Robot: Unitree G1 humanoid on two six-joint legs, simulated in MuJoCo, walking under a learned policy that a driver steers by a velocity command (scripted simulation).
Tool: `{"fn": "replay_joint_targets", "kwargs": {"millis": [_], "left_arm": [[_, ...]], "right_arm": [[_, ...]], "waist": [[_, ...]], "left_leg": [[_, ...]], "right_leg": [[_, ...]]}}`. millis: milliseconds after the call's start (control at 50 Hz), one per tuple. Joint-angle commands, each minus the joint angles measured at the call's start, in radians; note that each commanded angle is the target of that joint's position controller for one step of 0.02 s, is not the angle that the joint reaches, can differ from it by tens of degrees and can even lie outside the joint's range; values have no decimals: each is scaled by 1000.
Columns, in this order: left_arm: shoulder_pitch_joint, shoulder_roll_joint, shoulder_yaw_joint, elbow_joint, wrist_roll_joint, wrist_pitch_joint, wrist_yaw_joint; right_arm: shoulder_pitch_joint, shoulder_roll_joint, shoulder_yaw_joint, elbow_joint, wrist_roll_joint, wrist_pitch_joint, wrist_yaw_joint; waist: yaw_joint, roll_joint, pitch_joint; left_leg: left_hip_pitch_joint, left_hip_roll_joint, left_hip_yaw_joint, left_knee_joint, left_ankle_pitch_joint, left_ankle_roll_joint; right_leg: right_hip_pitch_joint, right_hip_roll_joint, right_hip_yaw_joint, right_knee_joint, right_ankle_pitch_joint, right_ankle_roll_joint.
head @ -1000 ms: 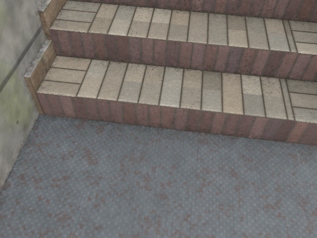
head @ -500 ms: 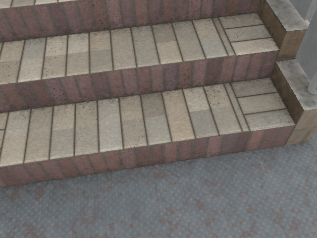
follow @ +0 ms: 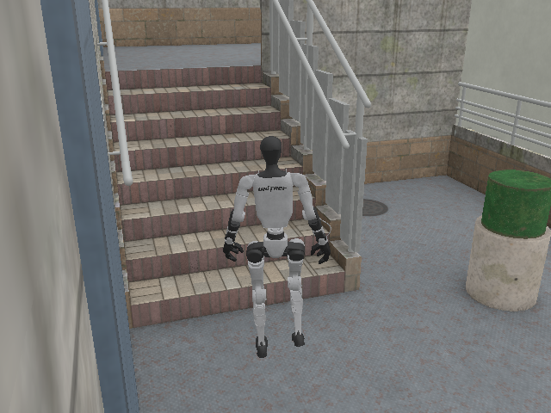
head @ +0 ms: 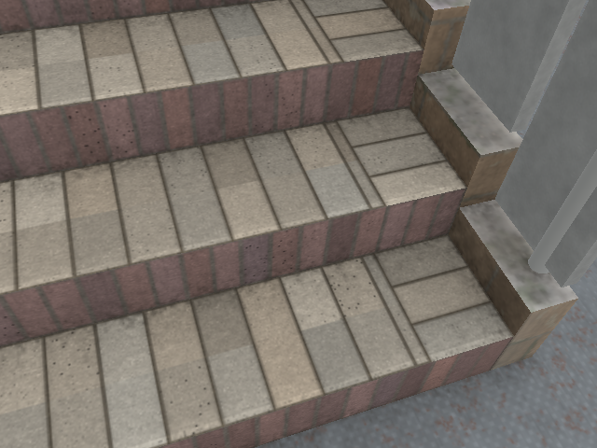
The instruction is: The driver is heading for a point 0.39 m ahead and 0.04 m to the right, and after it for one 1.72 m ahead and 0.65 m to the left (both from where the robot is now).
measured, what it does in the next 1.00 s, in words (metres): walks ahead, turning left: right foot, then left foot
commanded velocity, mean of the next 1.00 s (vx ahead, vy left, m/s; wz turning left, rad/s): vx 0.24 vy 0.00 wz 0.28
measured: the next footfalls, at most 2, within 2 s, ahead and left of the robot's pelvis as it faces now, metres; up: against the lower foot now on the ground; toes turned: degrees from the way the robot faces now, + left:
right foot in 0.26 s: +0.30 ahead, -0.10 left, +0.00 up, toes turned -3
left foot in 0.78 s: +0.23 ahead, +0.06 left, +0.00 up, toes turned +19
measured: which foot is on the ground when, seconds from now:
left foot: down 0.00-0.26, up 0.28-0.76, down 0.78-1.00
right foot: up 0.00-0.24, down 0.26-0.76, up 0.78-1.00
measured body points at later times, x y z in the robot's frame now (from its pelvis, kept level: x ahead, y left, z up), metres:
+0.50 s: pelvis +0.21 -0.04 +0.00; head +0.25 -0.06 +0.44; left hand +0.30 +0.21 -0.13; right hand +0.31 -0.30 -0.15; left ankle +0.18 +0.09 -0.68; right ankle +0.26 -0.10 -0.75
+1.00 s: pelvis +0.22 -0.02 -0.01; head +0.24 +0.02 +0.44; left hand +0.26 +0.30 -0.13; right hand +0.45 -0.23 -0.10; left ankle +0.20 +0.05 -0.75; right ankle +0.26 -0.17 -0.64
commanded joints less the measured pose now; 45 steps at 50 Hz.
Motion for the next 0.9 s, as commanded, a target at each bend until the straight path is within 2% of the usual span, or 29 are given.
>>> {"fn": "replay_joint_targets", "kwargs": {"millis": [20,120,180,220,240,260,280,300,320,340,360,380,420,480,520,540,580,640,680,720,740,760,780,800,820,840,860,880,900], "left_arm": [[-41,45,2,-49,6,-6,-11],[-245,2,-30,-89,-5,-17,-14],[-261,17,-33,-83,-4,-13,-2],[-204,41,-27,-60,-6,-21,16],[-106,56,-21,-24,5,-31,23],[20,80,-9,20,18,-41,33],[145,157,10,37,42,-50,44],[146,219,34,53,25,-38,42],[106,150,24,47,-10,-35,31],[21,68,3,31,-18,-41,30],[-27,-1,-16,25,-16,-48,29],[-71,-29,-30,22,-19,-52,38],[-90,-8,-31,25,-13,-57,48],[-67,57,-8,40,-29,-47,64],[-49,58,-3,46,-27,-30,75],[-46,44,-7,54,-35,-21,82],[-28,30,-6,55,-15,-6,95],[-30,52,4,48,-11,8,88],[-30,77,16,40,-7,15,79],[-21,99,25,40,-19,37,79],[-23,103,30,46,-24,47,85],[-2,97,32,55,-25,55,84],[16,42,20,24,-21,57,72],[-74,-7,2,-34,-34,65,91],[-96,14,6,-30,-24,83,99],[-156,98,41,-54,-61,75,94],[-155,88,49,-40,-57,73,101],[-154,96,54,-37,-41,71,109],[-149,86,56,-36,-33,65,110]], "right_arm": [[39,-124,-26,-7,14,-23,0],[73,-119,-19,50,11,-18,-3],[95,-142,-27,89,11,-16,-4],[73,-139,-23,98,15,-9,-13],[38,-149,-24,92,18,-3,-15],[18,-131,-14,80,19,-2,-17],[13,-81,4,33,36,-7,-15],[128,-23,17,44,52,2,-23],[101,-108,-7,87,31,26,-39],[84,-84,-3,89,23,28,-37],[72,-59,3,102,17,35,-37],[38,-61,-3,102,9,46,-35],[31,-49,-7,100,-2,72,-26],[-23,-44,-18,69,-13,84,-23],[-82,-43,-21,43,-15,93,-22],[-101,-33,-16,34,-10,98,-19],[-80,-11,-8,36,-16,111,-27],[-155,-25,-4,-10,-19,133,-30],[-170,-26,-4,-28,-13,142,-31],[-163,-28,-9,-39,2,126,-21],[-136,-19,-10,-36,-3,107,-21],[-120,-40,-17,-31,-7,91,-24],[-109,-134,-37,-38,-26,83,-24],[-68,-217,-57,-50,-21,82,-28],[-24,-202,-62,-30,-5,82,-31],[-156,-188,-62,-94,-1,71,-32],[-221,-191,-65,-114,13,70,-41],[-263,-173,-65,-133,25,71,-50],[-267,-156,-60,-141,28,76,-57]], "waist": [[9,150,-12],[-23,140,13],[-14,167,11],[26,164,-15],[77,140,-64],[130,107,-148],[163,-17,-257],[105,-211,-341],[91,-40,-288],[50,-31,-190],[28,-9,-140],[8,-17,-92],[-12,-48,-127],[-15,-33,-135],[2,-41,-119],[6,-49,-113],[12,-80,-131],[25,-53,-95],[34,-62,-90],[42,-46,-76],[21,-17,-73],[10,49,-62],[17,277,-70],[-30,367,-47],[-33,175,-40],[-15,187,-54],[13,135,-49],[24,103,-47],[34,85,-65]], "left_leg": [[139,238,-190,-156,405,113],[104,184,-80,-158,517,90],[114,210,-80,-110,584,73],[150,231,-90,-19,744,59],[153,211,-79,98,799,40],[80,179,-59,259,743,21],[-136,106,-25,533,416,-14],[-348,-53,-23,795,-352,-31],[-325,-1,-126,868,-337,-20],[-325,37,-130,845,-291,-20],[-292,70,-129,802,-262,-29],[-245,86,-132,743,-215,-46],[-159,55,-89,758,-161,-75],[-219,47,-65,733,-140,-97],[-267,62,-57,686,-132,-103],[-285,70,-53,645,-126,-104],[-244,57,-1,666,-158,-99],[-185,65,18,575,-209,-67],[-168,52,41,519,-244,-54],[-168,33,60,353,-270,-43],[-108,19,70,214,-174,-32],[-42,23,7,59,-52,-15],[77,217,-287,-46,183,44],[35,447,-539,-32,654,237],[-9,445,-489,-5,728,311],[6,397,-471,4,625,326],[14,340,-404,20,533,269],[14,310,-376,33,514,224],[4,281,-351,46,554,200]], "right_leg": [[-159,-54,-30,-46,73,26],[-64,-40,-114,-360,190,38],[25,-14,-129,-457,184,8],[98,7,-128,-493,149,-31],[204,23,-131,-555,170,-54],[386,-6,-104,-570,210,-85],[631,-240,142,-568,369,-135],[743,-452,426,-623,696,-256],[636,-396,321,-614,801,-233],[526,-358,189,-638,873,-208],[436,-326,115,-672,885,-180],[346,-287,47,-704,901,-145],[281,-260,-46,-701,999,-130],[292,-268,-103,-696,953,-144],[299,-274,-121,-700,834,-152],[307,-271,-119,-704,754,-161],[280,-272,-151,-683,659,-178],[221,-322,-132,-670,484,-182],[240,-347,-120,-617,501,-174],[297,-351,-113,-561,472,-146],[288,-343,-127,-502,430,-112],[237,-306,-165,-389,310,-50],[30,-212,-241,-132,-38,33],[-124,-25,-189,29,-370,97],[-95,-50,-85,169,-354,117],[-180,-22,-28,304,-383,146],[-226,-38,-1,318,-312,149],[-252,-40,9,300,-241,157],[-227,-28,4,295,-196,165]]}}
